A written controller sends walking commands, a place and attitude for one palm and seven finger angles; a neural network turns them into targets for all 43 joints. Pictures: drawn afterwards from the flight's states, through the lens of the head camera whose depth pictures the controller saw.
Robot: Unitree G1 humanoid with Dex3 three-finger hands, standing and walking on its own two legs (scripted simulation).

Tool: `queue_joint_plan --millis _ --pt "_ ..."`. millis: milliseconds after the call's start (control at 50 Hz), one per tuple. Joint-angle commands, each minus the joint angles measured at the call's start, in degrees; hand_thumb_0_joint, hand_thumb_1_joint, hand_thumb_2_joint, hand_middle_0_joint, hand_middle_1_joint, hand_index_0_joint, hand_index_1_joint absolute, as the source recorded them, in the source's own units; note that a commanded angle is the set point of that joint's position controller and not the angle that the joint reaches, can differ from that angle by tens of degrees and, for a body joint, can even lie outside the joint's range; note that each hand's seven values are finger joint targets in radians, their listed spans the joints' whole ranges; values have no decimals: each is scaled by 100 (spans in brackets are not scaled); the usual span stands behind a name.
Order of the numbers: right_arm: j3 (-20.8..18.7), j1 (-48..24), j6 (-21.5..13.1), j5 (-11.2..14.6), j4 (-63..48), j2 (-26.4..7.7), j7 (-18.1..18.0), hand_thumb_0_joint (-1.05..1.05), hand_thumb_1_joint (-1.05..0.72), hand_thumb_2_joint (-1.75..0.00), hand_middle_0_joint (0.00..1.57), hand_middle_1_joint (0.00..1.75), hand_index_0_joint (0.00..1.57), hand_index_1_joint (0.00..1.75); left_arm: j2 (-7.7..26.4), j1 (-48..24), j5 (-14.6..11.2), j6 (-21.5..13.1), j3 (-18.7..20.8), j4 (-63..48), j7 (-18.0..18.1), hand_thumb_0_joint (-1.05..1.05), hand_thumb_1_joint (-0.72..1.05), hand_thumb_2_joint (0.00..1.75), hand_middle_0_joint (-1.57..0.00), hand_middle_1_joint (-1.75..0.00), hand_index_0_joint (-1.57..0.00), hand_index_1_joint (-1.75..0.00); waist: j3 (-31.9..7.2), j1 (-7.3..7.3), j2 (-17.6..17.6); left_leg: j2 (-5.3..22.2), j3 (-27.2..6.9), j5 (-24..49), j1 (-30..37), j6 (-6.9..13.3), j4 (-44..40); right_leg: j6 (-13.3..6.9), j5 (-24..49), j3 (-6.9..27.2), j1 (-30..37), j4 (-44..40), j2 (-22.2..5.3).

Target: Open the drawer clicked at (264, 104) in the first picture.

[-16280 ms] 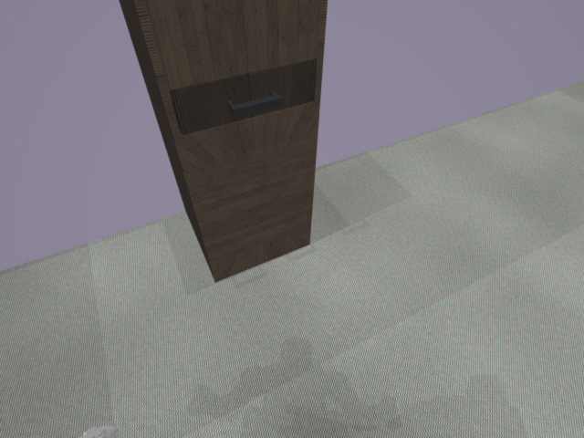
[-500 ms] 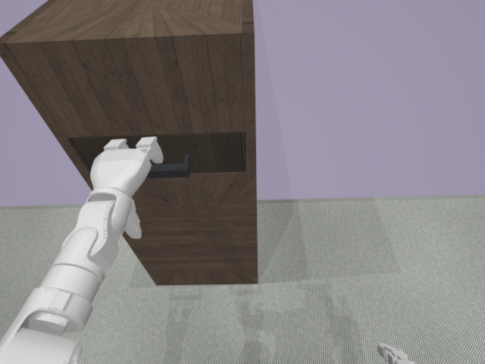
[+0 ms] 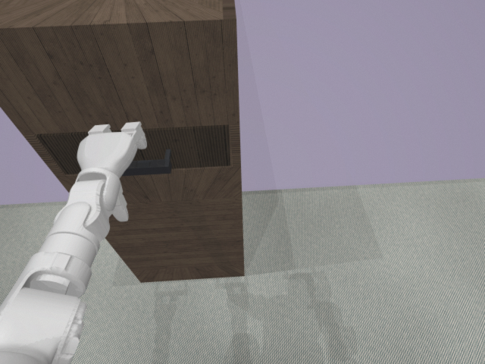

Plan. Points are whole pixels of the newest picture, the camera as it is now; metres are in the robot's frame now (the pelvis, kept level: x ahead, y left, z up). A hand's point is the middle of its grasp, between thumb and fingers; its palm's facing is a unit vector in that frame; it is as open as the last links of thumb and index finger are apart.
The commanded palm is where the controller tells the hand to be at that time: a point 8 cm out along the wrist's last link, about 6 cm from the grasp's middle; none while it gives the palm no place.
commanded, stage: move the hooked fingers above the handle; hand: left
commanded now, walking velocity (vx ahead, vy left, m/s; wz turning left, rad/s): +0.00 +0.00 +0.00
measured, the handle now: (139, 161) +0.51 +0.24 +0.01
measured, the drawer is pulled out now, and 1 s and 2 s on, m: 0.00 0.00 0.00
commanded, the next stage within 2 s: lower the fingers behind the handle in 0.86 s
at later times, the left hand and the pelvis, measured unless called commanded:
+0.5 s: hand (127, 162) +0.46 +0.23 +0.06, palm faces -0.01 -0.04 -1.00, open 13.7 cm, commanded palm +0.44 +0.23 +0.13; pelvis +0.00 +0.01 +0.00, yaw -1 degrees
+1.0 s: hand (124, 166) +0.45 +0.23 +0.07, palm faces -0.01 -0.04 -1.00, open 13.8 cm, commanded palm +0.43 +0.24 +0.13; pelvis +0.00 +0.01 +0.00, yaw -1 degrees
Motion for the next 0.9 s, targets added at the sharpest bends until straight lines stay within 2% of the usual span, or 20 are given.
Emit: queue_joint_plan --millis 0,80,100,140,160,220,240,300,420,440,480,500,540,580,600,640,660,720,800,880 --pt "-289 220 -165 -43 -529 -764 -25 0 -90 -90 20 30 20 30 1379 -2847 51 -82 570 -878 320 0 -50 30 -30 -120 -30 -120 -2045 -134 -38 25 81 1889 1774 135 -42 6 2267 15 -67 -456 -30" --pt "-265 333 -126 -25 -502 -789 -15 0 -90 -90 20 30 20 30 1351 -3034 104 28 490 -366 372 0 -50 30 -30 -120 -30 -120 -1809 -224 -136 33 93 1658 1478 138 -34 33 2119 -7 -250 -444 -24" --pt "-264 371 -129 -41 -503 -808 -17 0 -90 -90 20 30 20 30 1533 -3145 131 35 638 -259 376 0 -50 30 -30 -120 -30 -120 -1798 -229 -225 32 106 1648 1374 150 -12 32 2130 10 -217 -453 -16" --pt "-253 452 -120 -34 -513 -823 -30 0 -90 -90 20 30 20 30 1730 -3211 204 61 734 -52 411 0 -50 30 -30 -120 -30 -120 -1847 -219 -129 33 111 1611 1254 143 9 34 2112 21 -245 -392 -16" --pt "-260 480 -124 -39 -534 -810 -24 0 -90 -90 20 30 20 30 1574 -3322 197 46 599 -156 415 0 -50 30 -30 -120 -30 -120 -1987 -240 -12 31 133 1652 1339 147 37 39 2134 28 -260 -385 -11" --pt "-302 586 -117 -63 -550 -813 -13 0 -90 -90 20 30 20 30 1792 -3132 215 -38 855 -106 420 0 -50 30 -30 -120 -30 -120 -2302 -157 79 64 127 1908 1491 139 101 29 2252 17 -175 -317 19" --pt "-289 598 -111 -69 -564 -806 -7 0 -90 -90 20 30 20 30 1701 -3109 201 -47 777 -111 415 0 -50 30 -30 -120 -30 -120 -2279 -162 132 66 137 1948 1473 140 105 29 2298 11 -189 -310 22" --pt "-305 634 -87 -61 -526 -825 1 0 -90 -90 20 30 20 30 1701 -2987 163 -49 839 -25 437 0 -50 30 -30 -120 -30 -120 -2103 -200 -145 87 126 1964 1362 152 91 35 2323 0 -171 -367 39" --pt "-339 654 -87 -51 -502 -808 31 0 -90 -90 20 30 20 30 1360 -3083 157 -36 575 -283 500 0 -50 30 -30 -120 -30 -120 -2138 -252 36 129 53 2031 1702 138 40 23 2073 -63 -401 -393 74" --pt "-347 634 -90 -49 -490 -817 35 0 -90 -90 20 30 20 30 1453 -3092 156 -56 658 -370 515 0 -50 30 -30 -120 -30 -120 -2115 -226 89 141 42 2007 1728 130 30 10 2021 -63 -429 -392 77" --pt "-350 595 -110 -54 -495 -796 43 0 -90 -90 20 30 20 30 1272 -3193 148 -55 524 -510 544 0 -50 30 -30 -120 -30 -120 -2078 -247 282 159 7 1979 1868 111 -7 -6 1869 -102 -569 -397 82" --pt "-351 596 -109 -66 -473 -803 47 0 -90 -90 20 30 20 30 1236 -3224 143 -51 502 -506 549 0 -50 30 -30 -120 -30 -120 -2085 -275 165 165 -33 2039 1892 113 0 -15 1869 -107 -549 -408 89" --pt "-372 582 -124 -70 -484 -798 58 0 -90 -90 20 30 20 30 1252 -3181 152 -42 562 -622 599 0 -50 30 -30 -120 -30 -120 -2242 -219 281 181 -48 2072 2071 98 -9 -12 1798 -132 -599 -387 93" --pt "-336 532 -117 -60 -463 -797 61 0 -90 -90 20 30 20 30 1292 -3192 156 40 583 -489 642 0 -50 30 -30 -120 -30 -120 -2038 -225 170 162 -27 1910 1904 110 -43 -14 1739 -137 -572 -418 86" --pt "-328 507 -103 -67 -451 -828 48 0 -90 -90 20 30 20 30 1589 -3080 185 75 840 -378 665 0 -50 30 -30 -120 -30 -120 -2059 -167 -2 156 -18 1917 1782 123 -56 -15 1811 -104 -398 -439 76" --pt "-301 445 -100 -43 -496 -798 43 0 -90 -90 20 30 20 30 1295 -3169 188 173 543 -363 659 0 -50 30 -30 -120 -30 -120 -1970 -213 44 135 29 1782 1718 123 -96 0 1796 -114 -404 -453 57" --pt "-307 426 -99 -40 -490 -805 35 0 -90 -90 20 30 20 30 1446 -3134 223 193 674 -359 661 0 -50 30 -30 -120 -30 -120 -2015 -171 44 149 11 1784 1747 110 -114 -5 1768 -112 -392 -442 55" --pt "-293 375 -101 -31 -565 -786 32 0 -90 -90 20 30 20 30 1138 -3047 167 259 418 -329 545 0 -50 30 -30 -120 -30 -120 -1968 -188 16 139 23 1793 1825 121 -137 1 1757 -110 -371 -491 50" --pt "-280 334 -110 -31 -578 -790 -19 0 -90 -90 20 30 20 30 1126 -3067 121 200 374 -339 384 0 -50 30 -30 -120 -30 -120 -1815 -261 -160 128 44 1665 1766 148 -148 14 1755 -74 -313 -577 24" --pt "-255 320 -138 -23 -581 -784 -61 0 -90 -90 20 30 20 30 1294 -3149 149 86 449 -376 351 0 -50 30 -30 -120 -30 -120 -1686 -244 -63 106 49 1464 1687 152 -153 14 1645 -53 -399 -575 3"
